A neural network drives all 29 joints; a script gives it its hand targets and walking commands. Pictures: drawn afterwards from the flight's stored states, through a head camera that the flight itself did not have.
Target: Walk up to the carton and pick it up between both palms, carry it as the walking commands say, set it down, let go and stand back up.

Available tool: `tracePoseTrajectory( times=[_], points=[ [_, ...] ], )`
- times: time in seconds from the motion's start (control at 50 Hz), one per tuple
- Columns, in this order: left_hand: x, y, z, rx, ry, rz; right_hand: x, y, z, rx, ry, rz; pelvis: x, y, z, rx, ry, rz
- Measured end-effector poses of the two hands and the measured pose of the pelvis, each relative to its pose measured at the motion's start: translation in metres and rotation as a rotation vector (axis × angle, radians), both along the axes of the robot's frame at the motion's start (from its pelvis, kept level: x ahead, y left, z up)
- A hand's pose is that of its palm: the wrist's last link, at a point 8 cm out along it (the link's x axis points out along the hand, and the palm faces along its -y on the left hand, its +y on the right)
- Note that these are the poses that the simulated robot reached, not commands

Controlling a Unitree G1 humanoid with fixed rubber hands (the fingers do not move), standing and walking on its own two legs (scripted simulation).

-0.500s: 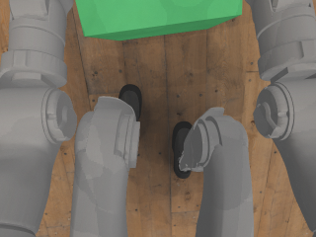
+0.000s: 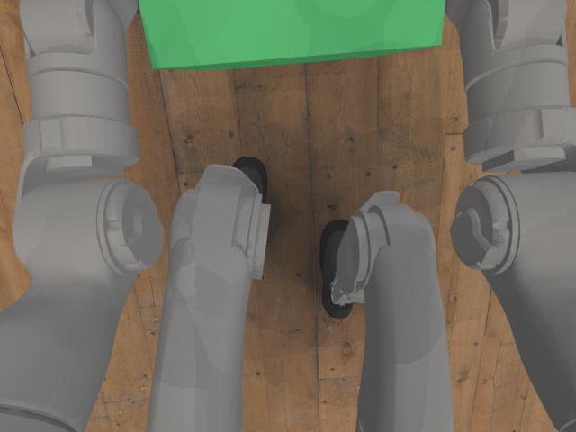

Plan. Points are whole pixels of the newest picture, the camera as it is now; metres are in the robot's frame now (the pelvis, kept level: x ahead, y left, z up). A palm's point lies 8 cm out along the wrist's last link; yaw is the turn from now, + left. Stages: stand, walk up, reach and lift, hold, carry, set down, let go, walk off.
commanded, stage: reach and lift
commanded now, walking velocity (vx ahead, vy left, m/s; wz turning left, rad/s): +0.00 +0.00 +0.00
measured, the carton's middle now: out of the picture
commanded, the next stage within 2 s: none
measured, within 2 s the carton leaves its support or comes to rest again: neither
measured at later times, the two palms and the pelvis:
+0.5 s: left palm out of the picture +0.50 +0.26 -0.07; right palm out of the picture +0.56 -0.05 -0.06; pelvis -0.01 +0.00 +0.05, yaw +1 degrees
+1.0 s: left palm out of the picture +0.48 +0.25 +0.00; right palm out of the picture +0.54 -0.07 +0.00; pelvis -0.02 -0.01 +0.11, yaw +2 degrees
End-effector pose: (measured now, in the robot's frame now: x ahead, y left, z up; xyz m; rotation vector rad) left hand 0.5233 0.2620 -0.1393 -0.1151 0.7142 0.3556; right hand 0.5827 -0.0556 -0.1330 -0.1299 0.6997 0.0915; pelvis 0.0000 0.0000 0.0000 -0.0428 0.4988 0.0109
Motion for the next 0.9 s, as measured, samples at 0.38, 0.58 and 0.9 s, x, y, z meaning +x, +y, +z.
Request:
tracePoseTrajectory(
  times=[0.38, 0.58, 0.9],
  points=[
    [-0.02, 0.007, 0.052, -0.002, -0.026, 0.019, -0.015, 0.008, 0.052, 0.012, -0.02, 0.004, -0.013, -0.004, 0.038, -0.003, -0.027, 0.022],
    [-0.025, -0.003, 0.078, -0.019, -0.024, 0.009, -0.025, -0.003, 0.082, 0.002, -0.013, -0.014, -0.014, 0.001, 0.064, -0.02, -0.054, 0.03],
    [-0.041, -0.011, 0.123, -0.013, -0.048, 0.017, -0.039, -0.01, 0.126, 0.009, -0.034, -0.006, -0.016, -0.004, 0.096, -0.008, -0.101, 0.032]
  ],
)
